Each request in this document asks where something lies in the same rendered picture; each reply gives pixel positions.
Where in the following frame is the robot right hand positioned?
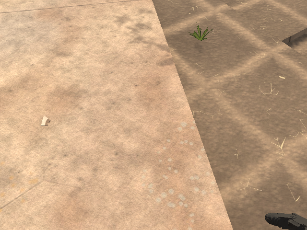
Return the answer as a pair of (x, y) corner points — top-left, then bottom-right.
(265, 213), (307, 230)

